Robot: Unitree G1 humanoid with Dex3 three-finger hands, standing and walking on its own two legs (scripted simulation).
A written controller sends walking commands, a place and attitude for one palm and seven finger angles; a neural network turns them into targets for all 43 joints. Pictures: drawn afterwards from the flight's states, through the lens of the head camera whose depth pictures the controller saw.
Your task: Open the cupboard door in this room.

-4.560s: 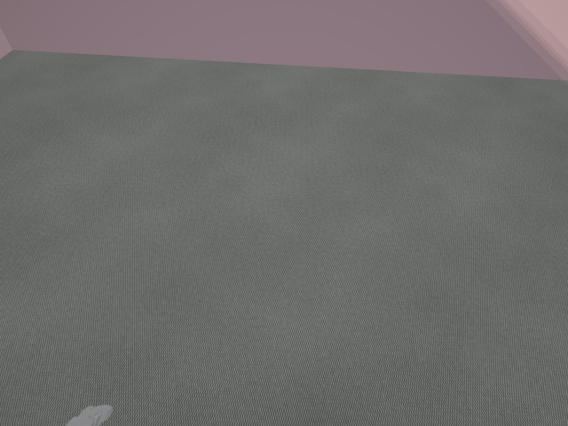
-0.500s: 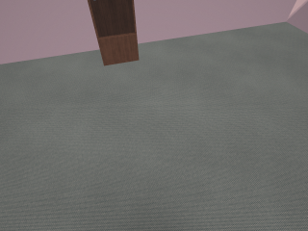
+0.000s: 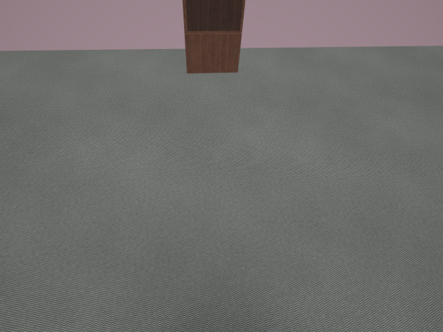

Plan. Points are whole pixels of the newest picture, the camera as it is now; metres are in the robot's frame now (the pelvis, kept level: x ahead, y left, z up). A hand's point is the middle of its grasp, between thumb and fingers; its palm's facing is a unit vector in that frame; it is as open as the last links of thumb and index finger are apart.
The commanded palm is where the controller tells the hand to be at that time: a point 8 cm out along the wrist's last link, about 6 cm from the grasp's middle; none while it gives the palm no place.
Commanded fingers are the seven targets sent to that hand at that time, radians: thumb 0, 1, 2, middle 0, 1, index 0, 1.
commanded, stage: turn or walk to find it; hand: left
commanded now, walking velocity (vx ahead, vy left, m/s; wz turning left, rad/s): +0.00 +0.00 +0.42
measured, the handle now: out of the picture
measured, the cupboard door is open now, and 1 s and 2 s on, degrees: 0 0 0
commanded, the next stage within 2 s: none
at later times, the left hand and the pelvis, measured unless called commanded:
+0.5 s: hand out of the picture -0.03 +0.17 -0.16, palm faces +0.25 -0.94 -0.25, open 7.4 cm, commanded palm none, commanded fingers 0.00 0.90 0.90 -0.20 -0.30 -0.20 -0.30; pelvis -0.03 -0.03 +0.00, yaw +14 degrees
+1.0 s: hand out of the picture -0.03 +0.22 -0.16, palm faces +0.42 -0.86 -0.28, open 7.4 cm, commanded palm none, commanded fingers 0.00 0.90 0.90 -0.20 -0.30 -0.20 -0.30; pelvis -0.04 -0.02 -0.01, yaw +25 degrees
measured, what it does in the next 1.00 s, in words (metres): steps on the spot, turning left: right foot, then left foot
